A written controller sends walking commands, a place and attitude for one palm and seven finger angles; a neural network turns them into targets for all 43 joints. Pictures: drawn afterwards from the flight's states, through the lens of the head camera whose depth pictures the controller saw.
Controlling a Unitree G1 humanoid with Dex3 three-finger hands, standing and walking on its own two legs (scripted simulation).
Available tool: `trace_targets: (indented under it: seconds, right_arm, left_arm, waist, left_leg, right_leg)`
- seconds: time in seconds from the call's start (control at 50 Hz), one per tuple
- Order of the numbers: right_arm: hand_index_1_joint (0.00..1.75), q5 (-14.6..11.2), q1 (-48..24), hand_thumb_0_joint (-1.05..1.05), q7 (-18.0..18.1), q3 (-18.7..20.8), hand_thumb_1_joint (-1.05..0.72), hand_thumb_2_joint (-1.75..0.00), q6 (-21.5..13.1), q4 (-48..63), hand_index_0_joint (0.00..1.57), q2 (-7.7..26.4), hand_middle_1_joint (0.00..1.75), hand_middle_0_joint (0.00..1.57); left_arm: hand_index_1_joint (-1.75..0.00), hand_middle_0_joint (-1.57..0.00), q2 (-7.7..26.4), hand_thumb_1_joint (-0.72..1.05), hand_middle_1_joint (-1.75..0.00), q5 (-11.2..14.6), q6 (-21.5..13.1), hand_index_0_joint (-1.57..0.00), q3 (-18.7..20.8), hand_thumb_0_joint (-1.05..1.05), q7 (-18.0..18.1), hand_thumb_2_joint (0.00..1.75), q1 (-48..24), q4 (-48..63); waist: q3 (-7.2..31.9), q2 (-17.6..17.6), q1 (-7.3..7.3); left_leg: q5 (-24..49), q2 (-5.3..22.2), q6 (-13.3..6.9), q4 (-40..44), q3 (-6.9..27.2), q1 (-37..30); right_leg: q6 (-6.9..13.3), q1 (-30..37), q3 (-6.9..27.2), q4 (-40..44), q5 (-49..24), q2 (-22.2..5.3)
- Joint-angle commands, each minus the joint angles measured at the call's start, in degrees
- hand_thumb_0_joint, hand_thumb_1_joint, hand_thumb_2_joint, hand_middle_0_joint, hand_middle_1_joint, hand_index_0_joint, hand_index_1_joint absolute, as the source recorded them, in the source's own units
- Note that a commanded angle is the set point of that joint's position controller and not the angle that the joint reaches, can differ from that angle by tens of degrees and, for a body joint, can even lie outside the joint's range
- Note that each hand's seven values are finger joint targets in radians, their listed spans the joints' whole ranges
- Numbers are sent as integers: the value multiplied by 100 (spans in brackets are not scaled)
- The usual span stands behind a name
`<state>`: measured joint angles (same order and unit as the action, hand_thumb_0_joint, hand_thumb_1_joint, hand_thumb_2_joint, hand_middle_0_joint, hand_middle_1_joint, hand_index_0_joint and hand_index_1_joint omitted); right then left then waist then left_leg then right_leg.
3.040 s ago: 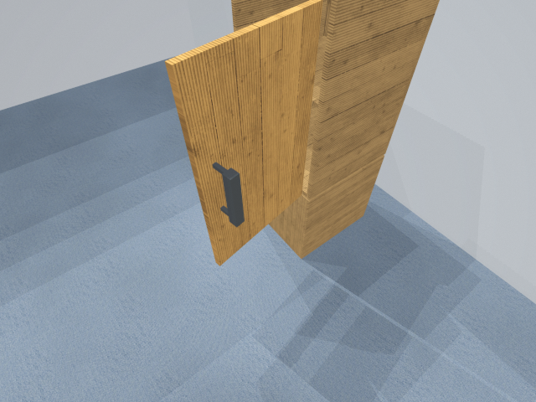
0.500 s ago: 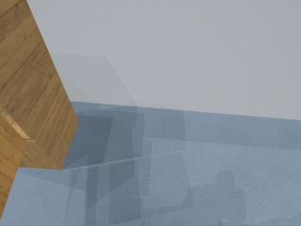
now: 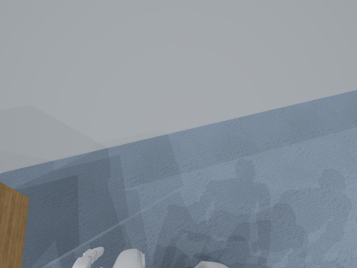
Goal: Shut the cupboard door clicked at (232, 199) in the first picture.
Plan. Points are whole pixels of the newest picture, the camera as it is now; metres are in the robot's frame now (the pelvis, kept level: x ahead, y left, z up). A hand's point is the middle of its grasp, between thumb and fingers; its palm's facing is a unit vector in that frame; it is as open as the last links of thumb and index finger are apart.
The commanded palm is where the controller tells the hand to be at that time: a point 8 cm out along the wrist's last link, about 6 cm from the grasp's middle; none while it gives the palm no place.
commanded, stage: walk to a spot facing it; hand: left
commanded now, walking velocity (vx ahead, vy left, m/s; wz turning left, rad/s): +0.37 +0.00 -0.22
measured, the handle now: out of the picture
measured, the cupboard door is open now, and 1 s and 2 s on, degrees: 100 100 100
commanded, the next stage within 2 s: turn to face it in 0.46 s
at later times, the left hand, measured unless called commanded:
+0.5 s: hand (117, 245) +0.19 +0.17 -0.17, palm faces -0.03 -0.99 -0.15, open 7.4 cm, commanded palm none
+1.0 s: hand (151, 126) +0.56 +0.10 -0.16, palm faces -0.03 -0.98 -0.20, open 7.3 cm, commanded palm none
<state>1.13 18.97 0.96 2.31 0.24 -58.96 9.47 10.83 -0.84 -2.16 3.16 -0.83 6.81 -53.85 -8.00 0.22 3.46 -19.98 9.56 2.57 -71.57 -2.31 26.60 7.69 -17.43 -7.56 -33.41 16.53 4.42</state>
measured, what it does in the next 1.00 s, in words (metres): walks ahead: left foot, then right foot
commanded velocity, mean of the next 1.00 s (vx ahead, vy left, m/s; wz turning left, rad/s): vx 0.17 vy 0.00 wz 0.15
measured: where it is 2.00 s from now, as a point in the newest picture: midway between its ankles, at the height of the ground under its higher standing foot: (205, 197)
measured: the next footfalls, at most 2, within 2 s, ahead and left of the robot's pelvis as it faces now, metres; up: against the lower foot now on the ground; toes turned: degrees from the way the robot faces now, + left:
left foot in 0.42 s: +0.36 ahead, +0.09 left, +0.00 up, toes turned -1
right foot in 0.76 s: +0.46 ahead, -0.19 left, +0.00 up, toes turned -16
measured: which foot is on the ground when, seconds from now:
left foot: up 0.00-0.40, down 0.42-0.80, up 0.82-1.00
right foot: down 0.00-0.42, up 0.44-0.74, down 0.76-1.00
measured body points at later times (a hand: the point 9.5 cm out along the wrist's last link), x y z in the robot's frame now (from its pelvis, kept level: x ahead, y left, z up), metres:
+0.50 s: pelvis +0.27 +0.00 +0.00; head +0.31 +0.00 +0.45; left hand +0.19 +0.22 -0.15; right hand +0.38 -0.23 -0.14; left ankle +0.32 +0.09 -0.73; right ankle +0.09 -0.05 -0.62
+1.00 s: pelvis +0.44 -0.07 +0.01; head +0.48 -0.07 +0.45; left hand +0.57 +0.15 -0.14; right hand +0.42 -0.31 -0.15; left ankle +0.42 +0.06 -0.68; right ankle +0.42 -0.18 -0.73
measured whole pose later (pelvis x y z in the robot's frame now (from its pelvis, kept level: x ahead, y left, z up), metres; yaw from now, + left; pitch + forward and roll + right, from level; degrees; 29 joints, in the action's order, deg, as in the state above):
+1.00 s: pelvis +0.44 -0.07 +0.01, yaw +1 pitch +1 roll +1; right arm 0.5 16.6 -0.5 2.5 2.9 -59.4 9.8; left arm 10.0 -1.6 -0.8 2.3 1.2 5.5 -54.0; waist -4.4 -1.6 3.8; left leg -27.4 4.7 2.7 -55.8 -5.7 25.7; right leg -0.6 -14.4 -14.6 -34.1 19.2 -8.4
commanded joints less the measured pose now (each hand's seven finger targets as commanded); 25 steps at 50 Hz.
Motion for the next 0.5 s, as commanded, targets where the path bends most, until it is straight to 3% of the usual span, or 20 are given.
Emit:
trace_targets:
  seconds: [0.0, 0.04, 0.1, 0.14, 0.22, 0.28, 0.32, 0.34, 0.36, 0.38, 0.4, 0.42, 0.44, 0.46, 0.48]
  right_arm:
    - [30, 62, 272, 0, -51, 116, -90, -90, -41, 356, 20, 337, 30, 20]
    - [30, 58, -55, 0, -70, 149, -90, -90, -56, 475, 20, 318, 30, 20]
    - [30, 32, -772, 0, -110, 141, -90, -90, -102, 701, 20, 372, 30, 20]
    - [30, 10, -1172, 0, -141, 129, -90, -90, -143, 798, 20, 352, 30, 20]
    - [30, -18, -1954, 0, -196, 79, -90, -90, -181, 972, 20, 334, 30, 20]
    - [30, -16, -2191, 0, -207, 57, -90, -90, -227, 997, 20, 293, 30, 20]
    - [30, -7, -1712, 0, -150, 66, -90, -90, -273, 823, 20, 355, 30, 20]
    - [30, 16, -1212, 0, -99, 95, -90, -90, -298, 616, 20, 445, 30, 20]
    - [30, 42, -343, 0, -31, 146, -90, -90, -320, 356, 20, 614, 30, 20]
    - [30, 140, 525, 0, 32, 268, -90, -90, -345, 135, 20, 1081, 30, 20]
    - [30, 152, 1084, 0, 45, 334, -90, -90, -353, 19, 20, 1492, 30, 20]
    - [30, 14, 770, 0, 63, 263, -90, -90, -324, 112, 20, 1319, 30, 20]
    - [30, 17, 242, 0, 93, 186, -90, -90, -353, 296, 20, 1051, 30, 20]
    - [30, 51, -17, 0, 94, 96, -90, -90, -404, 320, 20, 687, 30, 20]
    - [30, 64, -83, 0, 104, 35, -90, -90, -459, 310, 20, 548, 30, 20]
  left_arm:
    - [-30, -20, 636, 90, -30, -6, -203, -20, 182, 0, 76, 90, 706, -13]
    - [-30, -20, 501, 90, -30, -3, -257, -20, 197, 0, 90, 90, 993, -177]
    - [-30, -20, 460, 90, -30, 21, -315, -20, 149, 0, 96, 90, 1376, -343]
    - [-30, -20, 461, 90, -30, 14, -335, -20, 110, 0, 146, 90, 1747, -516]
    - [-30, -20, 415, 90, -30, 17, -330, -20, 34, 0, 214, 90, 2152, -692]
    - [-30, -20, 504, 90, -30, 3, -324, -20, 26, 0, 256, 90, 2298, -815]
    - [-30, -20, 648, 90, -30, 0, -342, -20, 58, 0, 264, 90, 2195, -842]
    - [-30, -20, 655, 90, -30, 3, -351, -20, 59, 0, 265, 90, 2143, -875]
    - [-30, -20, 654, 90, -30, 28, -366, -20, 65, 0, 268, 90, 2002, -820]
    - [-30, -20, 464, 90, -30, 94, -374, -20, 56, 0, 232, 90, 1973, -706]
    - [-30, -20, 120, 90, -30, 152, -401, -20, -40, 0, 168, 90, 2084, -553]
    - [-30, -20, 293, 90, -30, 77, -355, -20, 9, 0, 196, 90, 1843, -520]
    - [-30, -20, 246, 90, -30, 45, -284, -20, 18, 0, 166, 90, 1513, -460]
    - [-30, -20, 190, 90, -30, -20, -198, -20, 66, 0, 90, 90, 1325, -458]
    - [-30, -20, 34, 90, -30, -66, -107, -20, 70, 0, 24, 90, 1371, -456]
  waist:
    - [684, -343, -130]
    - [676, -412, -218]
    - [507, -393, -356]
    - [587, -395, -493]
    - [234, -608, -660]
    - [174, -558, -616]
    - [489, -604, -330]
    - [665, -553, -107]
    - [1012, -597, 304]
    - [1554, -61, 599]
    - [2074, 1109, 484]
    - [1743, 555, 295]
    - [1025, 593, 110]
    - [505, 385, -54]
    - [360, 323, -213]
  left_leg:
    - [646, -9, 77, 627, 137, 627]
    - [886, -47, 83, 969, 185, 944]
    - [1076, -143, 78, 1344, 143, 1405]
    - [1077, -265, 44, 1611, 49, 1599]
    - [1089, -470, -75, 2238, -159, 1492]
    - [837, -769, -212, 2961, -438, 889]
    - [635, -1153, -383, 3386, -714, -46]
    - [829, -1294, -474, 3735, -785, -797]
    - [1363, -1077, -672, 4079, -514, -2188]
    - [1980, 141, -1199, 4117, 988, -3680]
    - [3069, 1866, -1964, 4675, 2776, -4340]
    - [2527, 2007, -1961, 5163, 2940, -3619]
    - [1826, 1821, -1737, 5428, 2475, -2690]
    - [1401, 1501, -1466, 5713, 1919, -1922]
    - [1505, 1259, -1256, 5827, 1377, -1551]
  right_leg:
    - [193, 515, 1662, 2177, -1214, -1504]
    - [-21, 921, 1693, 2158, -1627, -1440]
    - [71, 1475, 1652, 2019, -2793, -1458]
    - [-32, 2065, 1674, 1788, -3770, -1453]
    - [2, 2266, 1703, 1798, -4481, -1506]
    - [25, 2352, 1686, 1543, -5447, -1529]
    - [-20, 2349, 1548, 936, -6631, -1479]
    - [-128, 2098, 1451, 368, -6854, -1336]
    - [-271, 1247, 1413, -607, -6340, -1271]
    - [-460, -209, 1210, -2113, -4336, -796]
    - [-492, -1306, 751, -4259, 937, -146]
    - [-440, -1610, 1115, -4901, 1226, -378]
    - [-508, -1913, 1156, -5060, 837, -692]
    - [-548, -1842, 1131, -4850, 520, -868]
    - [-587, -1660, 1072, -4521, 350, -957]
